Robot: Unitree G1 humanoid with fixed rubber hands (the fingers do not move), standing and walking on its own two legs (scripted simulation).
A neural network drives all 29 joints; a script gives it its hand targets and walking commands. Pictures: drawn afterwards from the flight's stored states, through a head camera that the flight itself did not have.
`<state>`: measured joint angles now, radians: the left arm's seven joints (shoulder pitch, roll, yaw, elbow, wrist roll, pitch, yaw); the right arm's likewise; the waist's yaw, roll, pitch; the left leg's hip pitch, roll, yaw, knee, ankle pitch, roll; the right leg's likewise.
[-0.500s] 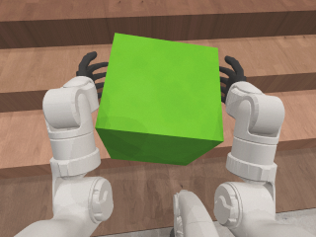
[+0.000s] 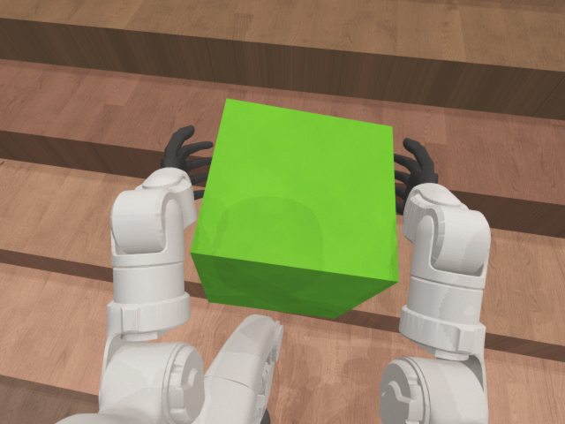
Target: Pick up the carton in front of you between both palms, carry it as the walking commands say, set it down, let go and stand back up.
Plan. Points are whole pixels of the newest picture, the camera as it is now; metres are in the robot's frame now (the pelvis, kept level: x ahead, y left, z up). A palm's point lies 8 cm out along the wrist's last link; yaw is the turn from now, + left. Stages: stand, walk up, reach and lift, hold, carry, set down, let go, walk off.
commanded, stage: carry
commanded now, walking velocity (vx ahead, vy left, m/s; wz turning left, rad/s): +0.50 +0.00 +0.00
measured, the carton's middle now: (288, 225) +0.37 +0.07 +0.02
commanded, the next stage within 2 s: none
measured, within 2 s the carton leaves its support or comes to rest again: neither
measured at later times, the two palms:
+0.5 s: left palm out of the picture +0.74 -0.07 +0.37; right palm out of the picture +0.68 -0.35 +0.39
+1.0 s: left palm out of the picture +0.97 -0.14 +0.49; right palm out of the picture +0.99 -0.43 +0.48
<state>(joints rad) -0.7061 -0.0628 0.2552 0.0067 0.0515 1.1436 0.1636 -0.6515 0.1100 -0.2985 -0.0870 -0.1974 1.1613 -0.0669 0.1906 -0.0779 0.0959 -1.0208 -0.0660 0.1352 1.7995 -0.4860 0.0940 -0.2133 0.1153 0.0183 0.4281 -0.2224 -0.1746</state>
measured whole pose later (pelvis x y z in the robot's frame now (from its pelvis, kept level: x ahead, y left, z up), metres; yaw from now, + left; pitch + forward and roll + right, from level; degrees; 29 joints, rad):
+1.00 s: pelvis +0.60 -0.28 +0.31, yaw -3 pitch +4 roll +2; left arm -0.80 -0.08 0.27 -0.02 0.09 1.29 0.18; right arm -0.86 0.01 -0.28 0.04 -0.13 1.36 -0.13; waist 0.10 0.03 0.00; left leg -1.22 0.05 0.06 2.09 -0.46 0.14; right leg -0.24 -0.03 -0.14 0.47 -0.30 -0.07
